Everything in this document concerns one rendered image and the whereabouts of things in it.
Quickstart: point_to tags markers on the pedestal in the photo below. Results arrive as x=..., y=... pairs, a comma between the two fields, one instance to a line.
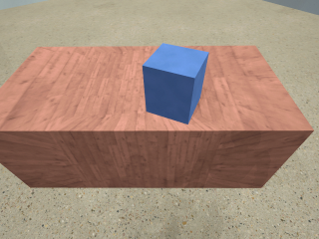
x=76, y=117

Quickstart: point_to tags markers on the carton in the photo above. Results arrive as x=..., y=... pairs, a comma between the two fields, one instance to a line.
x=173, y=80

